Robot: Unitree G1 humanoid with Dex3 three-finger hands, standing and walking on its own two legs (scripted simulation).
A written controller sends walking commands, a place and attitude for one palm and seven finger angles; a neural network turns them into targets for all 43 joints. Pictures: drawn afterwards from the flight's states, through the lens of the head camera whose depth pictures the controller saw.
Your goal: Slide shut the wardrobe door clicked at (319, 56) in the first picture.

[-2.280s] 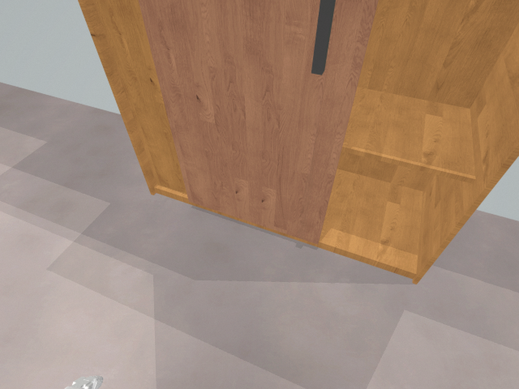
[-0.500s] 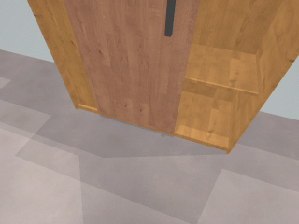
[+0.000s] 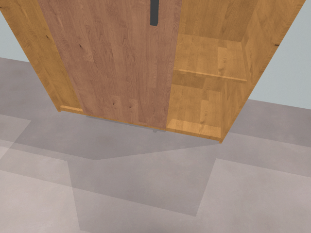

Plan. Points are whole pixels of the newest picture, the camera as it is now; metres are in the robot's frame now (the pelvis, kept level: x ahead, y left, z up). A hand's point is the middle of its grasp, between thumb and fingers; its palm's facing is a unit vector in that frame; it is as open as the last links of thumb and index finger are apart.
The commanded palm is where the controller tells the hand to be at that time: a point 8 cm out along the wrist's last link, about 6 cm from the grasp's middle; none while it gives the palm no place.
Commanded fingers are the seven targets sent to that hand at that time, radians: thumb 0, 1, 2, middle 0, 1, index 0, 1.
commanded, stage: turn to face it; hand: left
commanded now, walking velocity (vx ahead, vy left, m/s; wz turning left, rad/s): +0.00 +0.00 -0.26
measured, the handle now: out of the picture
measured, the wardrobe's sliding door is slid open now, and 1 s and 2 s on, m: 0.42 0.42 0.42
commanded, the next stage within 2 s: take the last steps up to it in 0.02 s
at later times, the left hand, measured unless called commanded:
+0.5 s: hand out of the picture +0.10 +0.18 -0.16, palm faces -0.05 -0.98 -0.18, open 7.3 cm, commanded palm none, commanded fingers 0.00 0.90 0.90 -0.20 -0.30 -0.20 -0.30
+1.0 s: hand (84, 198) +0.23 +0.25 -0.17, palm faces -0.04 -0.99 -0.16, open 7.4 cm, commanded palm none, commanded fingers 0.00 0.90 0.90 -0.20 -0.30 -0.20 -0.30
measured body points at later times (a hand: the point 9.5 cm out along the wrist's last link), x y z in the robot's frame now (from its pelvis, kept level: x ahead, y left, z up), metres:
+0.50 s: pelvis +0.03 +0.01 +0.00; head +0.02 +0.00 +0.45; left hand +0.10 +0.23 -0.15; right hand -0.07 -0.21 -0.16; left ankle +0.00 +0.11 -0.70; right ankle -0.02 -0.11 -0.73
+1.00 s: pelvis +0.19 +0.07 +0.01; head +0.19 +0.08 +0.46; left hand +0.23 +0.30 -0.15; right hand +0.18 -0.15 -0.14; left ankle +0.22 +0.15 -0.73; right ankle +0.19 -0.05 -0.66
